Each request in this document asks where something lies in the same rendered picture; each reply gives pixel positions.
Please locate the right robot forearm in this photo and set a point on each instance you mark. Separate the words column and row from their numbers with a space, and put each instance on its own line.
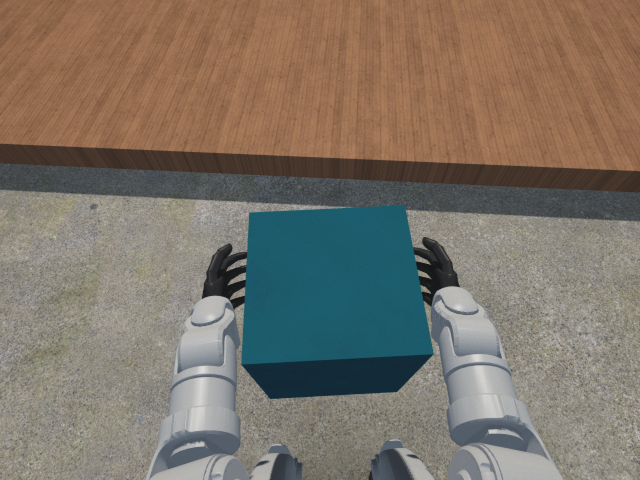
column 483, row 403

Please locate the left robot upper arm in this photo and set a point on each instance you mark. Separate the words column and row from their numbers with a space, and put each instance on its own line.
column 214, row 467

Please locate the left robot shin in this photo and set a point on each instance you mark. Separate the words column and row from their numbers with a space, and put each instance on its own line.
column 278, row 448

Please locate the right robot upper arm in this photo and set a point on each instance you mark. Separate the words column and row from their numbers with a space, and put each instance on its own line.
column 478, row 461

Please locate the right robot thigh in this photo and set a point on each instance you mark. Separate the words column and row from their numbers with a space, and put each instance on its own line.
column 399, row 464

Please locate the carton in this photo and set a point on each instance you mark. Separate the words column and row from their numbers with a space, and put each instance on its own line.
column 333, row 302

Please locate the left robot forearm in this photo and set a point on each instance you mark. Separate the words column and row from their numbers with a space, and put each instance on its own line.
column 202, row 419

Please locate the left robot hand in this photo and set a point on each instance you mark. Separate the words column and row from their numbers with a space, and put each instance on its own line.
column 217, row 276

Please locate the right robot hand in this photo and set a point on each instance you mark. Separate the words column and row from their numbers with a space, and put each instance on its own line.
column 441, row 269

